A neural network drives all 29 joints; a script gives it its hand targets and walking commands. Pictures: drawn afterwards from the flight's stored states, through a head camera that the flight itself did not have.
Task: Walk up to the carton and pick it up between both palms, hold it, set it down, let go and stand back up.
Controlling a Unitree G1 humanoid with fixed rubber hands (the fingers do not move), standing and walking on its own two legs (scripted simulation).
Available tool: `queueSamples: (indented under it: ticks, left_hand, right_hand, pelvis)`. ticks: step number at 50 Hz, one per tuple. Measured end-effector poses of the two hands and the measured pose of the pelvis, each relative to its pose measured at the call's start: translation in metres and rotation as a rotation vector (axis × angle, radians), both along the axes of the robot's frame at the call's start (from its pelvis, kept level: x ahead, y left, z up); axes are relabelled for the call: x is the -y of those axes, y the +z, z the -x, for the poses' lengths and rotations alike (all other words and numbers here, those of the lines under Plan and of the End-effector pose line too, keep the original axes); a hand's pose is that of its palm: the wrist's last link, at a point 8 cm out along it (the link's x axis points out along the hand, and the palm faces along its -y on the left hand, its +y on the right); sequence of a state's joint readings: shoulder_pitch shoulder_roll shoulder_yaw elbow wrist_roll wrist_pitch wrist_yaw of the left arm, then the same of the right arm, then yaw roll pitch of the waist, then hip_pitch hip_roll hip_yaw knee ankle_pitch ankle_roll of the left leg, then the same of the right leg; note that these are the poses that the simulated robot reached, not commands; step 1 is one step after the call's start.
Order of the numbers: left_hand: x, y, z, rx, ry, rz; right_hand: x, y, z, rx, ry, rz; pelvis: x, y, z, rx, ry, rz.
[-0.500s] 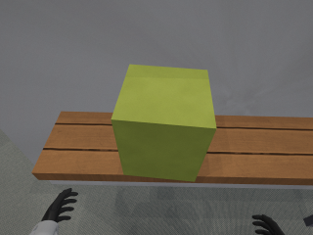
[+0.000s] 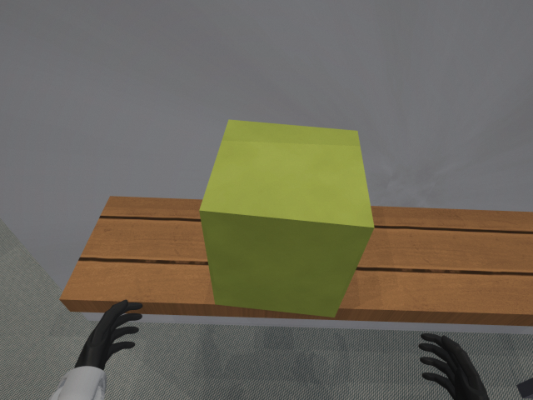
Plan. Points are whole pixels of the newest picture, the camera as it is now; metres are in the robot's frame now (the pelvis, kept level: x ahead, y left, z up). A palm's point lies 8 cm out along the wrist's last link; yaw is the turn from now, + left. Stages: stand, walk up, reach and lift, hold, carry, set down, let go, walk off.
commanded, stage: reach and lift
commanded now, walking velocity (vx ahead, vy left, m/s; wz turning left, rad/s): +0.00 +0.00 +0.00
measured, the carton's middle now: (283, 221) +0.40 -0.02 +0.05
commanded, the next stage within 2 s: none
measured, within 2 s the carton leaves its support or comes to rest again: neither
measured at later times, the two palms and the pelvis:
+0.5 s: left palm (102, 345) +0.20 +0.22 +0.04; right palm (465, 370) +0.17 -0.23 +0.06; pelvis +0.01 +0.00 +0.00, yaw +0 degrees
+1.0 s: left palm (123, 285) +0.26 +0.19 +0.10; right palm (444, 289) +0.25 -0.21 +0.10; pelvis +0.01 +0.00 +0.00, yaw +0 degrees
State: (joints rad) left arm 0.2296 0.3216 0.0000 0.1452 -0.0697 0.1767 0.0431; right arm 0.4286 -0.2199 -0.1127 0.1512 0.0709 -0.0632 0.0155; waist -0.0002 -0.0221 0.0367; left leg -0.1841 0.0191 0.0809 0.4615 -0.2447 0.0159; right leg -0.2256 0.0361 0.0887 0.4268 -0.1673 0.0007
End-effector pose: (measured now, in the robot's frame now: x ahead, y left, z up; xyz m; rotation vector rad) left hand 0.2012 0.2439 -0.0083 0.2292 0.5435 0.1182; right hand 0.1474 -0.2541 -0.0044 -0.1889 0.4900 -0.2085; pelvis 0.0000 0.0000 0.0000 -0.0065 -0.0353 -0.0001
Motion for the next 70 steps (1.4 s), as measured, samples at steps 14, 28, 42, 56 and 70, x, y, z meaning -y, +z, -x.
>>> queueSamples:
  ticks: [14, 28, 42, 56, 70]
  left_hand:
    - [0.017, 0.029, -0.006, 0.158, -0.019, 0.072]
    - [0.025, 0.052, 0.0, 0.209, -0.028, 0.096]
    - [0.041, 0.09, -0.038, 0.236, -0.059, 0.146]
    - [0.052, 0.12, -0.061, 0.245, -0.104, 0.143]
    - [0.045, 0.156, -0.113, 0.277, -0.072, 0.15]
  right_hand:
    - [-0.017, 0.031, -0.021, 0.125, -0.003, -0.08]
    - [-0.029, 0.065, -0.031, 0.243, 0.009, -0.119]
    - [-0.042, 0.092, -0.091, 0.277, 0.032, -0.159]
    - [-0.04, 0.125, -0.119, 0.342, 0.047, -0.172]
    - [-0.05, 0.173, -0.172, 0.405, 0.107, -0.171]
  pelvis:
    - [0.002, 0.004, -0.02, -0.028, 0.0, -0.001]
    - [0.003, 0.004, -0.009, -0.006, 0.0, -0.002]
    - [0.003, 0.004, -0.013, -0.012, 0.001, -0.002]
    - [0.004, 0.004, -0.011, -0.009, 0.001, -0.003]
    - [0.004, 0.004, -0.008, -0.006, 0.001, -0.003]
